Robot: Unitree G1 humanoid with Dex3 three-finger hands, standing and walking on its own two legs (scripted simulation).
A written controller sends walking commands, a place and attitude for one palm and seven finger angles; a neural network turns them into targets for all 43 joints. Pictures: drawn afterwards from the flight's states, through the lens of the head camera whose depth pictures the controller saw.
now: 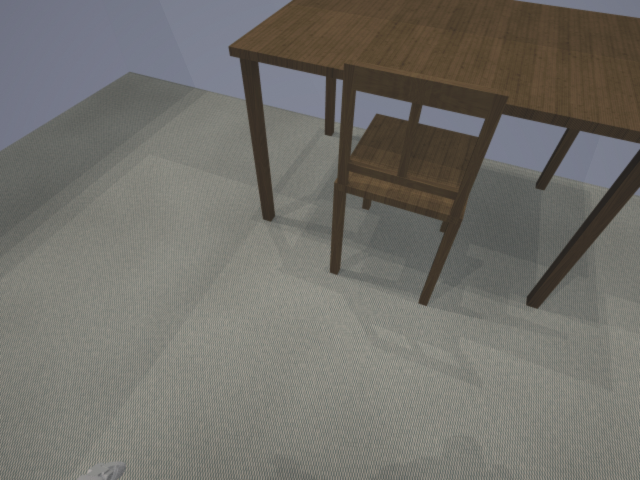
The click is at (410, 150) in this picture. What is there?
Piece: chair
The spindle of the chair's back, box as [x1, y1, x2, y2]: [397, 103, 421, 177]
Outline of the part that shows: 412,103 397,174 402,177 404,177 406,174 421,105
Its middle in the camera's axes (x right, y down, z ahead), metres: +0.23 -0.25 +0.99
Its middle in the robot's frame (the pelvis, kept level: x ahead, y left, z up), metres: +0.91 -0.18 -0.11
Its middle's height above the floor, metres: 0.66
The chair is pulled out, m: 0.00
